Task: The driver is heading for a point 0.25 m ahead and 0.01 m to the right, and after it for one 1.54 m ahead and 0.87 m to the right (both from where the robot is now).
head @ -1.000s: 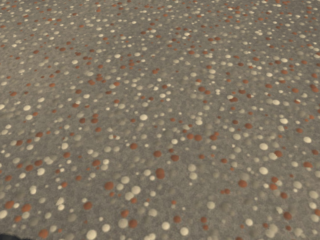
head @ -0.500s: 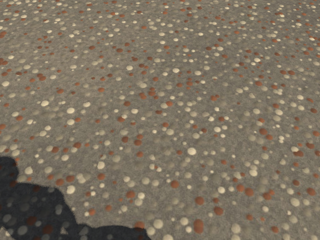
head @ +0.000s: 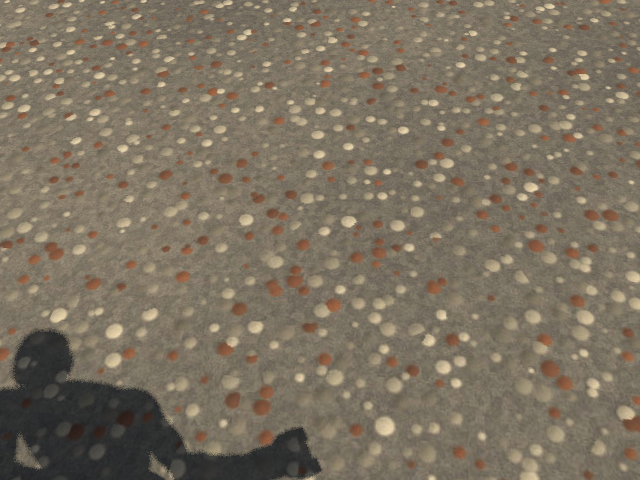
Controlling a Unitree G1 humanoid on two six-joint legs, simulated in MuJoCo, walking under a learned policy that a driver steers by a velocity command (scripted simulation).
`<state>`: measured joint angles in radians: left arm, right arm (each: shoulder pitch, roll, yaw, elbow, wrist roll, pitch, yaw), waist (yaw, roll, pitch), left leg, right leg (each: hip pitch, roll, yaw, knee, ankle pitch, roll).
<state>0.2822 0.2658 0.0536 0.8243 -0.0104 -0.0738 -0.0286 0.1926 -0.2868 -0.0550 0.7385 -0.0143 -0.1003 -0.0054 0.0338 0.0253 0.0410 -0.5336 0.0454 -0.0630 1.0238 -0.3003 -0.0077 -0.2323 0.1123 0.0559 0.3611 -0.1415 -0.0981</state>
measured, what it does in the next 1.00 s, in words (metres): steps on the spot, turning right: left foot, then right foot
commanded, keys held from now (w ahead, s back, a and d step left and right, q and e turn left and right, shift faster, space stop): w+e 0.02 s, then e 0.10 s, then s+e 0.22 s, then s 0.02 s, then s+e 0.16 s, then e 0.48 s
